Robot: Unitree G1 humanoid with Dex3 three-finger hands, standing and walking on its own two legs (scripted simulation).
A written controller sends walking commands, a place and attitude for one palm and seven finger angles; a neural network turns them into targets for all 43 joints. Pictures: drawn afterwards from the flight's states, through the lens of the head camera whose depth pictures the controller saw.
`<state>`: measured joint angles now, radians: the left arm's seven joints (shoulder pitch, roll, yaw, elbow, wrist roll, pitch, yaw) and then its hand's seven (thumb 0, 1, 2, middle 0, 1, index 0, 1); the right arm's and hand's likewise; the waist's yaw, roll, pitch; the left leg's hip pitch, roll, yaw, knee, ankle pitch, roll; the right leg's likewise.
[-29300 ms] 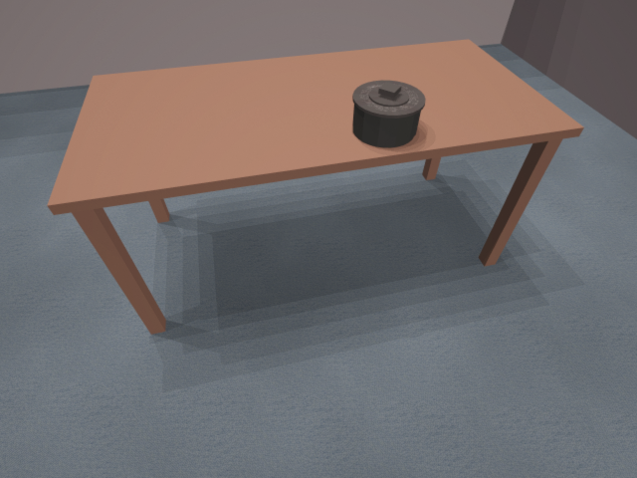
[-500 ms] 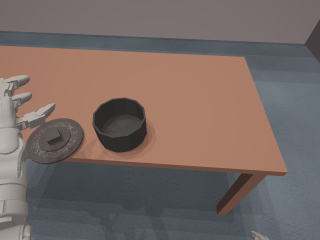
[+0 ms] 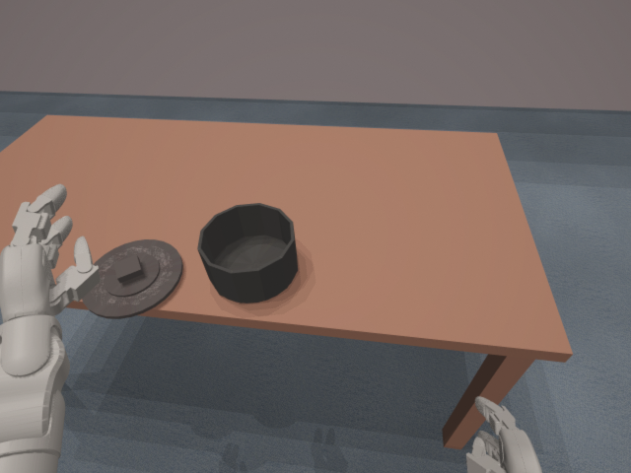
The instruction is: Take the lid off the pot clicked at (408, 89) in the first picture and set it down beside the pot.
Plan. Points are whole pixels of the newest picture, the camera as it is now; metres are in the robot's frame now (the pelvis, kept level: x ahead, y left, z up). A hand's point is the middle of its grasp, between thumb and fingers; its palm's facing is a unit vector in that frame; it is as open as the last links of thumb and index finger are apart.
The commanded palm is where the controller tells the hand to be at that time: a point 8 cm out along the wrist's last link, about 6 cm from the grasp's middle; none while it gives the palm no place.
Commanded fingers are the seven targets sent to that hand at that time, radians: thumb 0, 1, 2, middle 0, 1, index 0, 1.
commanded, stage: draw the hand back to the body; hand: left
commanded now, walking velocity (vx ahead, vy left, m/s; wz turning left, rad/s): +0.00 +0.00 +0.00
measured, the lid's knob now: (128, 268) +0.47 +0.42 -0.09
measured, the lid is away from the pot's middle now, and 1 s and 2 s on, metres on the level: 0.24 0.24 0.24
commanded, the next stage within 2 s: step back with the hand held close in 0.76 s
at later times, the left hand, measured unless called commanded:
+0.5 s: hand (67, 342) +0.20 +0.26 +0.15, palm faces +0.40 -0.84 -0.36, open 7.4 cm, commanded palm +0.13 +0.30 +0.17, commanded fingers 0.00 0.90 0.90 -0.20 -0.30 -0.20 -0.30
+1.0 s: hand (29, 349) +0.18 +0.27 +0.17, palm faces +0.40 -0.81 -0.44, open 7.4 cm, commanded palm +0.11 +0.30 +0.17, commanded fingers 0.00 0.90 0.90 -0.20 -0.30 -0.20 -0.30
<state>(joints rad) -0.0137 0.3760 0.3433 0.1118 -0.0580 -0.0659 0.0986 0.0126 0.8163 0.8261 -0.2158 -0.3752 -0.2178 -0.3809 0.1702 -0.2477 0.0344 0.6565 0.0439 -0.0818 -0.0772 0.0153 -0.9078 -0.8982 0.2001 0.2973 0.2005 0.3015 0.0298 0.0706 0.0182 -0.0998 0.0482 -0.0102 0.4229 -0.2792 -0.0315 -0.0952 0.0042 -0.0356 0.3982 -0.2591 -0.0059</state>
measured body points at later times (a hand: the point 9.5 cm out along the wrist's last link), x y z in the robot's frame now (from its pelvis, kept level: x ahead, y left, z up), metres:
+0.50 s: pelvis -0.01 +0.01 +0.00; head -0.03 -0.01 +0.45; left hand +0.17 +0.30 +0.17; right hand +0.18 -0.21 -0.08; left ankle -0.03 +0.14 -0.74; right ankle -0.03 -0.11 -0.74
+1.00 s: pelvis -0.02 +0.02 +0.00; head -0.01 +0.02 +0.45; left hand +0.15 +0.31 +0.20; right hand +0.18 -0.19 -0.08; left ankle -0.03 +0.14 -0.74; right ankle -0.03 -0.11 -0.74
